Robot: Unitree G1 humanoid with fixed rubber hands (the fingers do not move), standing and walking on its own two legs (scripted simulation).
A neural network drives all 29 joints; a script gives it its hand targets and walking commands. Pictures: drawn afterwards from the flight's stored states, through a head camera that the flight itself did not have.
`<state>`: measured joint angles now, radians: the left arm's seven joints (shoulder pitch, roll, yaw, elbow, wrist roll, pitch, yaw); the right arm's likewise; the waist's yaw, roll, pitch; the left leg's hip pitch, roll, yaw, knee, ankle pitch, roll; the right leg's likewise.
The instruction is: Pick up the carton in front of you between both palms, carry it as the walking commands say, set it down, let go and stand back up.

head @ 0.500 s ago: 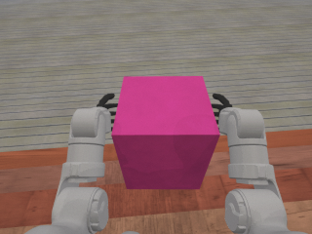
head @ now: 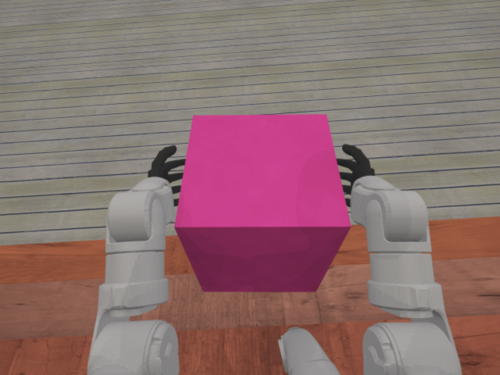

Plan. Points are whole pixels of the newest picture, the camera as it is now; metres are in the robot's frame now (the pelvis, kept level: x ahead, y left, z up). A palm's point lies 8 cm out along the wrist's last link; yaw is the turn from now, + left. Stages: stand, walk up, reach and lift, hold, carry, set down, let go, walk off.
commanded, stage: carry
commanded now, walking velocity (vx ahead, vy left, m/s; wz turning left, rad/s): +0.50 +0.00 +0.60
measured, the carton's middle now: (259, 210) +0.37 -0.05 +0.03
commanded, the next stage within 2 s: none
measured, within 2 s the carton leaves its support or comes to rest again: neither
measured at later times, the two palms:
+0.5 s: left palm (160, 153) +0.63 +0.16 -0.06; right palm (268, 117) +0.73 -0.12 -0.07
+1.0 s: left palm (216, 84) +1.06 +0.02 -0.18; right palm (299, 83) +1.00 -0.28 -0.17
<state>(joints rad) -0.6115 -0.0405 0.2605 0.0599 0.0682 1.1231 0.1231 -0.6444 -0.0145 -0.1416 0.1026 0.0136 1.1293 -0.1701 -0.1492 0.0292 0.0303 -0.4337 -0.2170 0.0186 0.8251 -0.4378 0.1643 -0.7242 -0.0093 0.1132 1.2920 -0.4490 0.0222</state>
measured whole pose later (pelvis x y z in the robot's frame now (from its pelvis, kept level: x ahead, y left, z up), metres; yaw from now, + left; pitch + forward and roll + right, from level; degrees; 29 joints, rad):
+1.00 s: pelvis +0.68 -0.06 -0.28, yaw -6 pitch +3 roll +2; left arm -0.61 -0.02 0.24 0.05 0.06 1.15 0.15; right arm -0.62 0.00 -0.16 0.14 0.04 1.08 -0.17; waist -0.14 -0.07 0.02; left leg -0.29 0.00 0.20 1.01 -0.77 0.06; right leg -0.69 -0.02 -0.03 0.69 0.31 -0.08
